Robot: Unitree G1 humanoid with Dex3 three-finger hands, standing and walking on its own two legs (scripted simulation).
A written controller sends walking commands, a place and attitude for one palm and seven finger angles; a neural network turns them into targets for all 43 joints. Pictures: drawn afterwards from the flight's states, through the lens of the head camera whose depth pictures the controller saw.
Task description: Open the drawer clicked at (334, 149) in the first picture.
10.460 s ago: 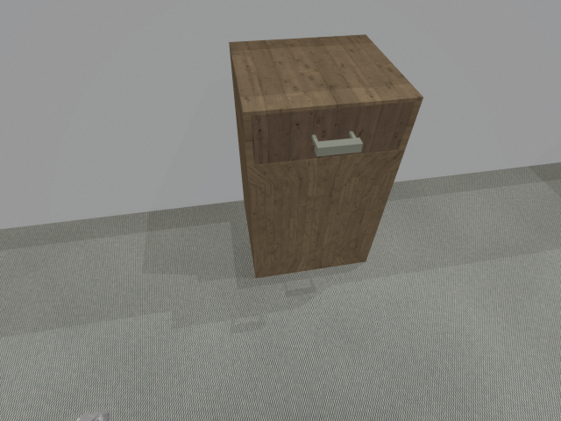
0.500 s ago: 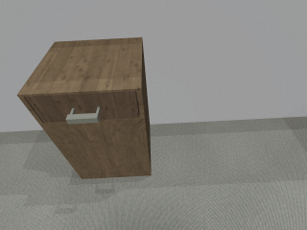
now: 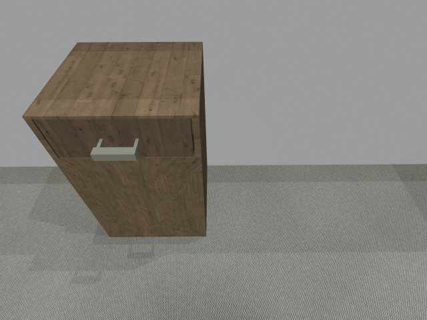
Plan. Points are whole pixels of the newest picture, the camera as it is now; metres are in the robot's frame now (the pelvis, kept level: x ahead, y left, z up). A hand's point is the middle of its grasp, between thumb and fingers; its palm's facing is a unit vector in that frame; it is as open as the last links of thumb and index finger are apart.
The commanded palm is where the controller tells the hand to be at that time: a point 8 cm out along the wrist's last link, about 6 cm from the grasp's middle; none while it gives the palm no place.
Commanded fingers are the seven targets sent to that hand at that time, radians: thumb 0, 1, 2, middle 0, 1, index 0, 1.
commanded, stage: look again from close up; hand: left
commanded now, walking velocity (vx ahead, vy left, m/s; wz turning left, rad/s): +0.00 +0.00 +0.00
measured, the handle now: (117, 147) +0.57 +0.32 -0.08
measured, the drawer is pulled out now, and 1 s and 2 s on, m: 0.00 0.00 0.00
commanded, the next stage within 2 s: shuffle to correct the standing spot in 0.48 s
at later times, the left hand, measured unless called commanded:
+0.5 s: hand out of the picture +0.05 +0.25 -0.16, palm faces +0.02 -0.97 -0.26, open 7.4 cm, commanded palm none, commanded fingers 0.00 0.90 0.90 -0.20 -0.30 -0.20 -0.30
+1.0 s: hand out of the picture -0.07 +0.24 -0.19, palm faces +0.07 -0.99 -0.13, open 7.4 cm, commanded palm none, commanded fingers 0.00 0.90 0.90 -0.20 -0.30 -0.20 -0.30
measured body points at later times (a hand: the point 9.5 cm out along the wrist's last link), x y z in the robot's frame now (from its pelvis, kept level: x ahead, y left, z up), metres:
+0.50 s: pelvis -0.01 +0.05 +0.00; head -0.04 +0.05 +0.45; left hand +0.05 +0.30 -0.14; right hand +0.05 -0.20 -0.14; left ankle -0.02 +0.15 -0.74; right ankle +0.00 -0.08 -0.74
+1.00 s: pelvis +0.02 +0.09 -0.01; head +0.02 +0.10 +0.44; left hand -0.07 +0.29 -0.17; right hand -0.04 -0.15 -0.16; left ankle -0.02 +0.15 -0.74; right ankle -0.01 -0.07 -0.73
